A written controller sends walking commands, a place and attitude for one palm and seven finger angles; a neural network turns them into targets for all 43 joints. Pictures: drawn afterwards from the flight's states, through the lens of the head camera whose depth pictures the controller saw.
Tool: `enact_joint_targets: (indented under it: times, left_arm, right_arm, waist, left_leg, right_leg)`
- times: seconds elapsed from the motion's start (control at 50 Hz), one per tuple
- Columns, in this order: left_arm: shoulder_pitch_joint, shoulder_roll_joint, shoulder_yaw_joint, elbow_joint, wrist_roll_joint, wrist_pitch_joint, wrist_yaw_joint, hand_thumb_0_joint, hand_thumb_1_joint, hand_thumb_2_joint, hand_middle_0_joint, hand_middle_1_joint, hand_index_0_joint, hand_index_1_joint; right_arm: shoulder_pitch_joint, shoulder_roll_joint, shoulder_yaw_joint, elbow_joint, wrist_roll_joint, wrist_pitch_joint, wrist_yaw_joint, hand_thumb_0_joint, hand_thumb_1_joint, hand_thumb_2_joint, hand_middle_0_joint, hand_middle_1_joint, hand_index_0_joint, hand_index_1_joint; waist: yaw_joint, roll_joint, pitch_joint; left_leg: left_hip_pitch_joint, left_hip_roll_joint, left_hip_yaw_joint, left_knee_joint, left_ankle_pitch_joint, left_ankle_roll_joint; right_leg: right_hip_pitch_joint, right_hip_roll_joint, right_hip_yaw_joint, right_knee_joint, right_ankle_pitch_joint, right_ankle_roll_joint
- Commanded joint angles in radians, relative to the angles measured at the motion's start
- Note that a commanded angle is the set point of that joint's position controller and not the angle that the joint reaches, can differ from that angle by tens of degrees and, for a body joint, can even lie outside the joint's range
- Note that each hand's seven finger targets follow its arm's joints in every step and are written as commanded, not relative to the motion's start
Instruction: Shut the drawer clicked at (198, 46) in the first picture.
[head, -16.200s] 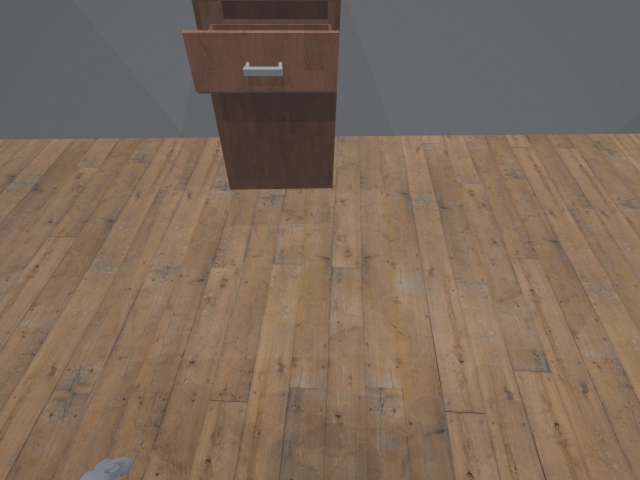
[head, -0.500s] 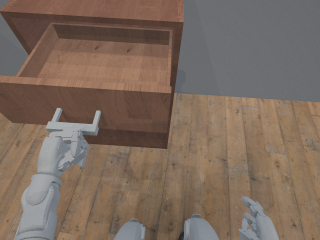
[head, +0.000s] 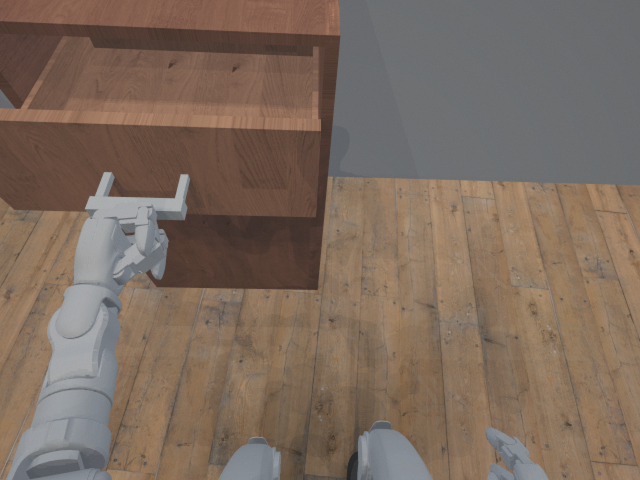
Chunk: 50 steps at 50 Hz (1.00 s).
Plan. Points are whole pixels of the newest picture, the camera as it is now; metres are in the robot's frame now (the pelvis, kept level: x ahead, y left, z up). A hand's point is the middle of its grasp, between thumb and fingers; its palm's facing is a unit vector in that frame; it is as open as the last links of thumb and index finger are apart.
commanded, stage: push the drawer shut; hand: left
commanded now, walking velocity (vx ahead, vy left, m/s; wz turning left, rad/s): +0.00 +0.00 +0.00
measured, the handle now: (141, 195) +0.46 +0.24 +0.04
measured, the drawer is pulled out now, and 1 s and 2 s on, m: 0.16 0.05 0.00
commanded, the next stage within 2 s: pull the fist back off the drawer in 1.70 s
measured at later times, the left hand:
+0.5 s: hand (165, 215) +0.43 +0.20 +0.04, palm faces -0.01 -1.00 -0.04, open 3.0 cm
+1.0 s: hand (176, 176) +0.49 +0.20 +0.04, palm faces +0.00 -1.00 -0.03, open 3.3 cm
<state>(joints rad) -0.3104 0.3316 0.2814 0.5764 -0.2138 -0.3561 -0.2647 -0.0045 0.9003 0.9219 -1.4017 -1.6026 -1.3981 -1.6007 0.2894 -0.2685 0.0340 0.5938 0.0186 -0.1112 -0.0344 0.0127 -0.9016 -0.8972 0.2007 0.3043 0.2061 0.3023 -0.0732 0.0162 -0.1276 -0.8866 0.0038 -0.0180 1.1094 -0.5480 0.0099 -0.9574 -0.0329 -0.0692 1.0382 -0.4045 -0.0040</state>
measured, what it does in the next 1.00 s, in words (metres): stands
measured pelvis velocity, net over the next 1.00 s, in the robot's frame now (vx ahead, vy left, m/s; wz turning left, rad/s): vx -0.01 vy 0.00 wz -0.02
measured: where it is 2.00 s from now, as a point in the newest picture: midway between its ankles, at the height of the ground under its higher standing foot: outside the picture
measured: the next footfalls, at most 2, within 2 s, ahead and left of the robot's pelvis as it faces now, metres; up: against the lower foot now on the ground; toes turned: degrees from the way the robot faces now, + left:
none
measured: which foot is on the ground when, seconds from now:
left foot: down 0.00-1.00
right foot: down 0.00-1.00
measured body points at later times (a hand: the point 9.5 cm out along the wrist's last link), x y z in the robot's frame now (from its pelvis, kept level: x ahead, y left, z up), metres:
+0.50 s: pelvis +0.00 +0.00 +0.00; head +0.12 +0.01 +0.43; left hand +0.43 +0.26 +0.04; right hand +0.09 -0.26 -0.12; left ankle -0.01 +0.11 -0.66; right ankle +0.05 -0.12 -0.66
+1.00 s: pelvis -0.01 +0.00 -0.01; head +0.14 +0.02 +0.41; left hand +0.49 +0.25 +0.05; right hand +0.01 -0.27 -0.12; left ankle -0.01 +0.11 -0.66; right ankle +0.05 -0.12 -0.66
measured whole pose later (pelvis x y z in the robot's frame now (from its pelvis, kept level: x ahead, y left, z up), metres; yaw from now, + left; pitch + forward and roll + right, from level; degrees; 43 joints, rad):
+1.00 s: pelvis -0.01 +0.00 -0.01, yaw -1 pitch +24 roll -2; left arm -0.82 0.51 0.42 1.09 -0.12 -0.42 -0.29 0.03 0.89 0.93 -1.40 -1.60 -1.40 -1.60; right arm 0.35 -0.28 0.05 0.64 -0.02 0.00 -0.01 0.01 -0.90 -0.90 0.20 0.30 0.21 0.30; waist -0.17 0.02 -0.11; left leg -1.03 0.02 -0.02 1.17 -0.55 0.01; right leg -1.10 -0.02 -0.07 1.07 -0.38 -0.01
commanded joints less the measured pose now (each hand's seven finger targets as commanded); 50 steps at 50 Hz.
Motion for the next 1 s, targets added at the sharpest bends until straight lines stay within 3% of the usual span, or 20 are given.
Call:
enact_joint_targets:
  times: [0.0, 0.06, 0.12, 0.18, 0.22, 0.28, 0.36, 0.44, 0.48, 0.5, 0.52, 0.54, 0.58, 0.64, 0.72, 0.82, 0.86, 0.92, 0.94, 0.98]
  left_arm:
    - [-0.321, 0.203, 0.070, -0.140, -0.003, -0.080, 0.005, 0.000, 0.900, 0.900, -1.400, -1.600, -1.400, -1.600]
    - [-0.372, 0.186, 0.051, -0.127, 0.001, -0.094, 0.003, 0.000, 0.900, 0.900, -1.400, -1.600, -1.400, -1.600]
    - [-0.373, 0.230, 0.093, -0.123, 0.002, -0.104, 0.000, 0.000, 0.900, 0.900, -1.400, -1.600, -1.400, -1.600]
    - [-0.392, 0.251, 0.104, -0.079, 0.003, -0.102, -0.009, 0.000, 0.900, 0.900, -1.400, -1.600, -1.400, -1.600]
    - [-0.468, 0.231, 0.082, -0.066, 0.003, -0.106, -0.013, 0.000, 0.900, 0.900, -1.400, -1.600, -1.400, -1.600]
    - [-0.496, 0.273, 0.117, -0.010, 0.005, -0.111, -0.014, 0.000, 0.900, 0.900, -1.400, -1.600, -1.400, -1.600]
    - [-0.572, 0.249, 0.088, 0.030, 0.014, -0.121, -0.020, 0.000, 0.900, 0.900, -1.400, -1.600, -1.400, -1.600]
    - [-0.631, 0.299, 0.122, 0.069, 0.021, -0.129, -0.024, 0.000, 0.900, 0.900, -1.400, -1.600, -1.400, -1.600]
    - [-0.688, 0.271, 0.088, 0.076, 0.024, -0.132, -0.029, 0.000, 0.900, 0.900, -1.400, -1.600, -1.400, -1.600]
    - [-0.686, 0.292, 0.107, 0.094, 0.029, -0.132, -0.029, 0.000, 0.900, 0.900, -1.400, -1.600, -1.400, -1.600]
    - [-0.704, 0.284, 0.097, 0.102, 0.027, -0.133, -0.029, 0.000, 0.900, 0.900, -1.400, -1.600, -1.400, -1.600]
    - [-0.703, 0.309, 0.120, 0.130, 0.029, -0.131, -0.027, 0.000, 0.900, 0.900, -1.400, -1.600, -1.400, -1.600]
    - [-0.766, 0.319, 0.115, 0.176, 0.036, -0.130, -0.028, 0.000, 0.900, 0.900, -1.400, -1.600, -1.400, -1.600]
    - [-0.810, 0.353, 0.134, 0.193, 0.049, -0.139, -0.030, 0.000, 0.900, 0.900, -1.400, -1.600, -1.400, -1.600]
    - [-0.880, 0.380, 0.143, 0.252, 0.056, -0.137, -0.031, 0.000, 0.900, 0.900, -1.400, -1.600, -1.400, -1.600]
    - [-0.918, 0.421, 0.166, 0.241, 0.068, -0.146, -0.030, 0.000, 0.900, 0.900, -1.400, -1.600, -1.400, -1.600]
    - [-0.942, 0.396, 0.141, 0.258, 0.071, -0.143, -0.028, 0.000, 0.900, 0.900, -1.400, -1.600, -1.400, -1.600]
    - [-0.960, 0.433, 0.167, 0.275, 0.083, -0.141, -0.019, 0.000, 0.900, 0.900, -1.400, -1.600, -1.400, -1.600]
    - [-0.953, 0.407, 0.145, 0.294, 0.089, -0.137, -0.018, 0.000, 0.900, 0.900, -1.400, -1.600, -1.400, -1.600]
    - [-0.997, 0.411, 0.139, 0.306, 0.096, -0.138, -0.010, 0.000, 0.900, 0.900, -1.400, -1.600, -1.400, -1.600]
  right_arm:
    - [0.046, -0.148, -0.064, -0.102, -0.001, -0.019, -0.012, 0.000, -0.900, -0.900, 0.200, 0.300, 0.200, 0.300]
    - [0.051, -0.146, -0.067, -0.096, -0.002, -0.013, -0.009, 0.000, -0.900, -0.900, 0.200, 0.300, 0.200, 0.300]
    - [0.071, -0.151, -0.073, -0.087, -0.008, -0.004, -0.008, 0.000, -0.900, -0.900, 0.200, 0.300, 0.200, 0.300]
    - [0.078, -0.152, -0.069, -0.081, -0.008, 0.007, -0.007, 0.000, -0.900, -0.900, 0.200, 0.300, 0.200, 0.300]
    - [0.076, -0.148, -0.067, -0.070, -0.007, 0.012, -0.007, 0.000, -0.900, -0.900, 0.200, 0.300, 0.200, 0.300]
    - [0.086, -0.155, -0.065, -0.068, -0.008, 0.019, -0.009, 0.000, -0.900, -0.900, 0.200, 0.300, 0.200, 0.300]
    - [0.093, -0.152, -0.065, -0.058, -0.009, 0.025, -0.007, 0.000, -0.900, -0.900, 0.200, 0.300, 0.200, 0.300]
    - [0.107, -0.157, -0.066, -0.047, -0.013, 0.035, -0.005, 0.000, -0.900, -0.900, 0.200, 0.300, 0.200, 0.300]
    - [0.111, -0.154, -0.063, -0.046, -0.016, 0.037, -0.002, 0.000, -0.900, -0.900, 0.200, 0.300, 0.200, 0.300]
    - [0.117, -0.158, -0.063, -0.042, -0.017, 0.041, -0.001, 0.000, -0.900, -0.900, 0.200, 0.300, 0.200, 0.300]
    - [0.115, -0.156, -0.062, -0.041, -0.016, 0.044, 0.000, 0.000, -0.900, -0.900, 0.200, 0.300, 0.200, 0.300]
    - [0.120, -0.160, -0.063, -0.040, -0.017, 0.047, -0.001, 0.000, -0.900, -0.900, 0.200, 0.300, 0.200, 0.300]
    - [0.127, -0.161, -0.055, -0.036, -0.019, 0.051, -0.001, 0.000, -0.900, -0.900, 0.200, 0.300, 0.200, 0.300]
    - [0.133, -0.166, -0.056, -0.034, -0.021, 0.058, 0.000, 0.000, -0.900, -0.900, 0.200, 0.300, 0.200, 0.300]
    - [0.147, -0.171, -0.050, -0.026, -0.025, 0.068, 0.001, 0.000, -0.900, -0.900, 0.200, 0.300, 0.200, 0.300]
    - [0.173, -0.180, -0.053, -0.028, -0.034, 0.081, 0.007, 0.000, -0.900, -0.900, 0.200, 0.300, 0.200, 0.300]
    - [0.176, -0.178, -0.052, -0.024, -0.035, 0.087, 0.010, 0.000, -0.900, -0.900, 0.200, 0.300, 0.200, 0.300]
    - [0.194, -0.184, -0.052, -0.020, -0.040, 0.099, 0.012, 0.000, -0.900, -0.900, 0.200, 0.300, 0.200, 0.300]
    - [0.196, -0.181, -0.052, -0.022, -0.038, 0.103, 0.014, 0.000, -0.900, -0.900, 0.200, 0.300, 0.200, 0.300]
    - [0.205, -0.184, -0.050, -0.015, -0.042, 0.108, 0.014, 0.000, -0.900, -0.900, 0.200, 0.300, 0.200, 0.300]
  waist:
    - [-0.009, 0.019, -0.341]
    - [-0.016, 0.053, -0.345]
    - [-0.005, 0.049, -0.414]
    - [-0.010, 0.060, -0.401]
    - [-0.028, 0.062, -0.385]
    - [-0.027, 0.044, -0.377]
    - [-0.038, 0.059, -0.393]
    - [-0.040, 0.060, -0.423]
    - [-0.056, 0.093, -0.427]
    - [-0.048, 0.083, -0.440]
    - [-0.058, 0.087, -0.431]
    - [-0.056, 0.050, -0.426]
    - [-0.071, 0.053, -0.394]
    - [-0.068, 0.081, -0.427]
    - [-0.091, 0.076, -0.415]
    - [-0.086, 0.127, -0.501]
    - [-0.104, 0.118, -0.484]
    - [-0.103, 0.126, -0.488]
    - [-0.111, 0.128, -0.475]
    - [-0.126, 0.125, -0.460]
  left_leg:
    - [0.079, -0.002, -0.007, -0.177, 0.305, -0.004]
    - [0.093, -0.003, -0.005, -0.178, 0.305, -0.005]
    - [0.125, 0.000, -0.009, -0.171, 0.381, -0.008]
    - [0.106, 0.000, -0.004, -0.164, 0.390, -0.006]
    - [0.100, 0.001, -0.003, -0.163, 0.362, -0.004]
    - [0.076, 0.001, -0.005, -0.162, 0.341, -0.001]
    - [0.095, 0.002, -0.010, -0.158, 0.344, -0.003]
    - [0.100, 0.003, -0.012, -0.146, 0.365, -0.002]
    - [0.119, 0.003, -0.018, -0.141, 0.373, -0.001]
    - [0.119, 0.004, -0.018, -0.140, 0.374, -0.002]
    - [0.116, 0.004, -0.016, -0.140, 0.368, -0.001]
    - [0.089, 0.004, -0.015, -0.139, 0.343, 0.001]
    - [0.052, 0.002, -0.017, -0.136, 0.297, 0.007]
    - [0.064, 0.001, -0.020, -0.135, 0.295, 0.005]
    - [0.035, 0.002, -0.023, -0.123, 0.273, 0.010]
    - [0.097, 0.006, -0.034, -0.118, 0.340, 0.004]
    - [0.094, 0.010, -0.035, -0.114, 0.338, 0.006]
    - [0.094, 0.011, -0.037, -0.113, 0.356, 0.006]
    - [0.095, 0.011, -0.034, -0.114, 0.347, 0.007]
    - [0.091, 0.013, -0.044, -0.110, 0.344, 0.007]
  right_leg:
    - [0.324, 0.025, 0.045, -0.104, 0.194, -0.019]
    - [0.308, 0.022, 0.047, -0.105, 0.195, -0.020]
    - [0.342, 0.023, 0.045, -0.091, 0.257, -0.021]
    - [0.346, 0.026, 0.051, -0.089, 0.280, -0.022]
    - [0.322, 0.025, 0.051, -0.093, 0.256, -0.018]
    - [0.326, 0.028, 0.053, -0.094, 0.241, -0.020]
    - [0.302, 0.027, 0.051, -0.090, 0.234, -0.019]
    - [0.303, 0.028, 0.053, -0.084, 0.254, -0.019]
    - [0.270, 0.032, 0.049, -0.076, 0.248, -0.021]
    - [0.277, 0.032, 0.050, -0.077, 0.246, -0.020]
    - [0.270, 0.032, 0.051, -0.081, 0.245, -0.019]
    - [0.281, 0.032, 0.052, -0.083, 0.230, -0.017]
    - [0.262, 0.036, 0.054, -0.082, 0.197, -0.019]
    - [0.259, 0.035, 0.056, -0.079, 0.185, -0.020]
    - [0.233, 0.037, 0.058, -0.080, 0.165, -0.016]
    - [0.227, 0.041, 0.051, -0.066, 0.197, -0.019]
    - [0.208, 0.043, 0.049, -0.071, 0.195, -0.017]
    - [0.213, 0.046, 0.048, -0.069, 0.207, -0.019]
    - [0.197, 0.046, 0.048, -0.074, 0.198, -0.017]
    - [0.170, 0.049, 0.043, -0.069, 0.187, -0.019]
